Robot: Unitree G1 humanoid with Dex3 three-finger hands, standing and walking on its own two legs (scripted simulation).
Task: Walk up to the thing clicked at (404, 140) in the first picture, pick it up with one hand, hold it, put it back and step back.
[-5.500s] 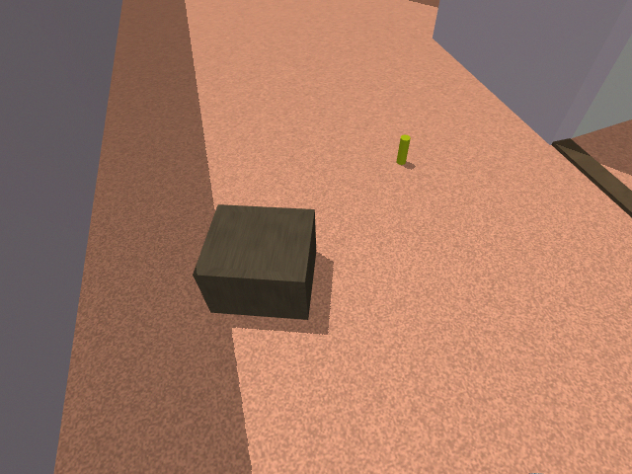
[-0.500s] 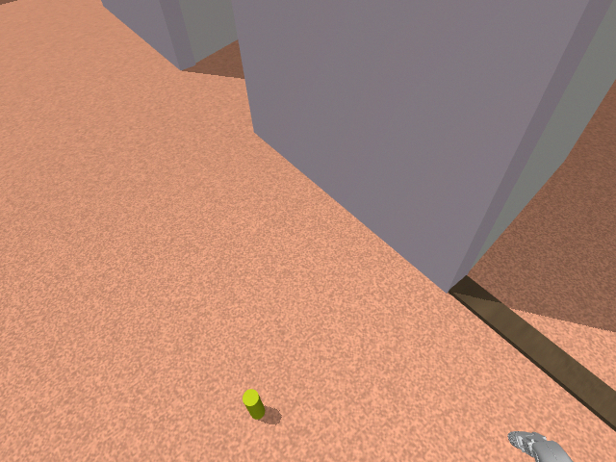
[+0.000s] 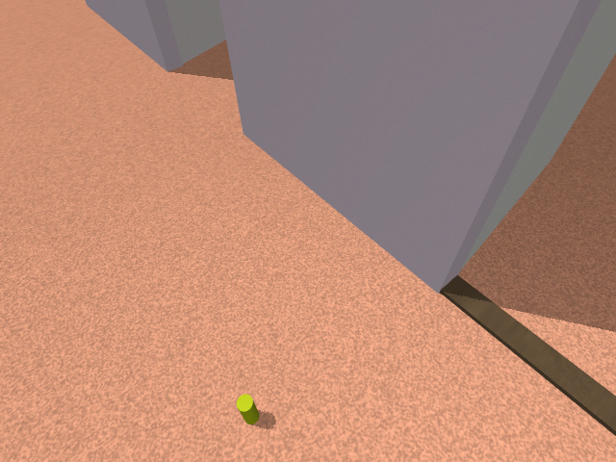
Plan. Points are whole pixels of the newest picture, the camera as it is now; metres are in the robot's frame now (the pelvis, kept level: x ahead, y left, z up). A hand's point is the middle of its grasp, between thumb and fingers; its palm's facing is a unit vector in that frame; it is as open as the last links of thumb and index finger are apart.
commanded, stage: walk up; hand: left
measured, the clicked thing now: (248, 409) +0.38 +0.19 -0.71
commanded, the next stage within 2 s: stand in 0.12 s
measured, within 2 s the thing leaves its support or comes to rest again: neither
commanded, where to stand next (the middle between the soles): +0.05 +0.00 m, yaw +0 degrees
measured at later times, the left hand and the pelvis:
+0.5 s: hand out of the picture +0.08 +0.25 -0.16, palm faces -0.02 -0.94 -0.35, open 7.4 cm; pelvis +0.01 +0.00 +0.00, yaw +1 degrees
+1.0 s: hand out of the picture +0.09 +0.25 -0.16, palm faces -0.01 -0.94 -0.35, open 7.4 cm; pelvis +0.02 -0.01 +0.00, yaw +1 degrees
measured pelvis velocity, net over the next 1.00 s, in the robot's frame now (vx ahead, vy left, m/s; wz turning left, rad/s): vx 0.02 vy -0.01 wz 0.01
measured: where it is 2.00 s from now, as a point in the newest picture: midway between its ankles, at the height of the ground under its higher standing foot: outside the picture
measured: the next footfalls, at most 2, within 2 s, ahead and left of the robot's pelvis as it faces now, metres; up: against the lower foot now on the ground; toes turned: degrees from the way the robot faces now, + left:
none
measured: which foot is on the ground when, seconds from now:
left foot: down 0.00-1.00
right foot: down 0.00-1.00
